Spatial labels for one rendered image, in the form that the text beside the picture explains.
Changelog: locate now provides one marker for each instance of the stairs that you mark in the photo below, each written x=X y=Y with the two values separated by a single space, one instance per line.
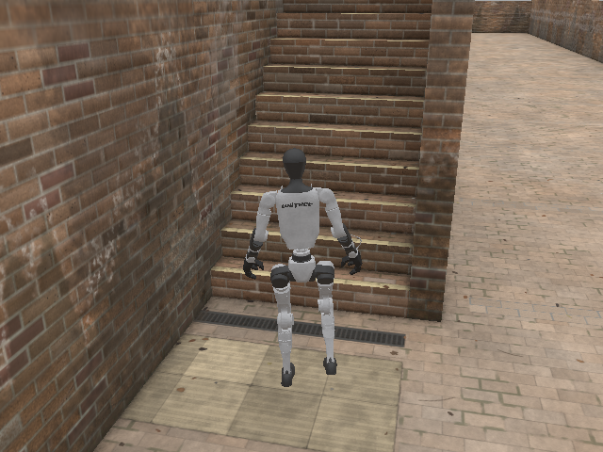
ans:
x=346 y=85

